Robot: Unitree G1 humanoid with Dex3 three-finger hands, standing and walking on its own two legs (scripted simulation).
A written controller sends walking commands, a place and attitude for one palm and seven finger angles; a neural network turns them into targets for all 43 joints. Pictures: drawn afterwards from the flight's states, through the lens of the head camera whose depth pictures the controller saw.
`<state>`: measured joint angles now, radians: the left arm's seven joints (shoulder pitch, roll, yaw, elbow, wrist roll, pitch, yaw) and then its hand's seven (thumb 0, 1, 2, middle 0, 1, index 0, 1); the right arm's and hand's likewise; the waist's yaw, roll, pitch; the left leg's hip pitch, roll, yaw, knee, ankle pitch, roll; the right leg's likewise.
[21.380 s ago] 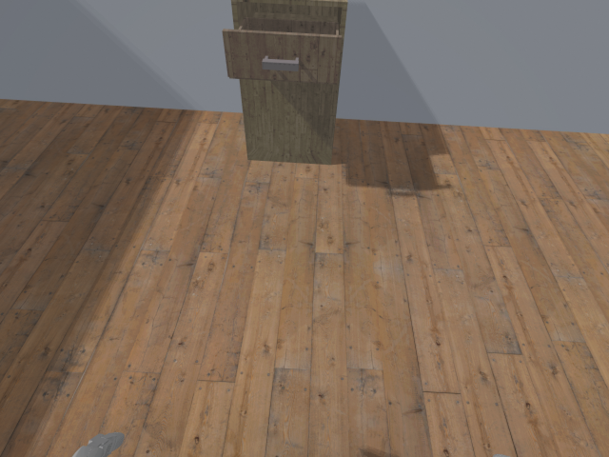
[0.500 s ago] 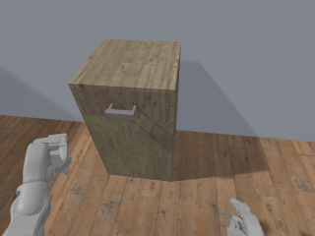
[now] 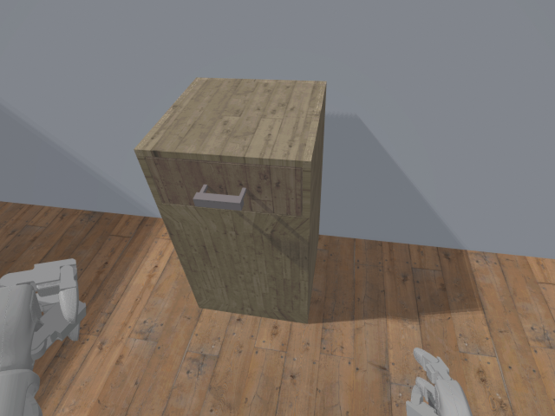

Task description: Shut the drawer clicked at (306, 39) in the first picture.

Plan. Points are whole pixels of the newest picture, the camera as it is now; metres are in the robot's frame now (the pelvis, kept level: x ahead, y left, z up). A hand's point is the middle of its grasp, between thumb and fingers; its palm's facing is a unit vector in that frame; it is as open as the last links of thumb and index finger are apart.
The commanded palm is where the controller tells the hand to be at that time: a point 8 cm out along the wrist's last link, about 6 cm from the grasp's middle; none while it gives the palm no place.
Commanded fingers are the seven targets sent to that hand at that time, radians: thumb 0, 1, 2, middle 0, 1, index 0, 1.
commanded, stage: step back with the hand held close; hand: left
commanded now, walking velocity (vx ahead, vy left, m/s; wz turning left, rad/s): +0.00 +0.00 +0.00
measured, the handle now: (221, 195) +0.64 +0.24 -0.09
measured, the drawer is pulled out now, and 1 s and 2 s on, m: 0.00 0.00 0.00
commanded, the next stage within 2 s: stop stepping back and stand still in 1.72 s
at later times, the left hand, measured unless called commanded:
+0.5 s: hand (52, 315) +0.17 +0.27 +0.16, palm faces +0.34 -0.80 -0.50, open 3.3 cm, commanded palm +0.11 +0.31 +0.18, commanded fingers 0.00 0.90 0.90 -1.40 -1.60 -1.40 -1.60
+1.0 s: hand (17, 349) +0.13 +0.28 +0.16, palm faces +0.38 -0.80 -0.47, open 3.3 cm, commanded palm +0.05 +0.32 +0.18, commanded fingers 0.00 0.90 0.90 -1.40 -1.60 -1.40 -1.60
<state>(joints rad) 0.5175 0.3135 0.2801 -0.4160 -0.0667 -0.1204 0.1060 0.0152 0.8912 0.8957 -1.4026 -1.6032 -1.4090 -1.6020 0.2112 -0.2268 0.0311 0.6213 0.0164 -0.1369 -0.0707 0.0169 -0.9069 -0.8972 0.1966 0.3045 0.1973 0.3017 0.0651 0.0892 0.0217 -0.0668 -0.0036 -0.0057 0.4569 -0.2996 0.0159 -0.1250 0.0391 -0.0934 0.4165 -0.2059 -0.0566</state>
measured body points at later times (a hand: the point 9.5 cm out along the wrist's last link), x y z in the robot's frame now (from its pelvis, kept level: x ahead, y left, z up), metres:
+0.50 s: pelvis -0.03 +0.03 +0.00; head -0.01 +0.02 +0.45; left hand +0.14 +0.31 +0.19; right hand +0.14 -0.22 -0.09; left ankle -0.03 +0.11 -0.74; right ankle +0.02 -0.08 -0.74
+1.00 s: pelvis -0.07 +0.04 -0.02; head -0.05 +0.06 +0.43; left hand +0.10 +0.32 +0.18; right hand +0.09 -0.21 -0.09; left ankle -0.03 +0.11 -0.74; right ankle +0.01 -0.08 -0.74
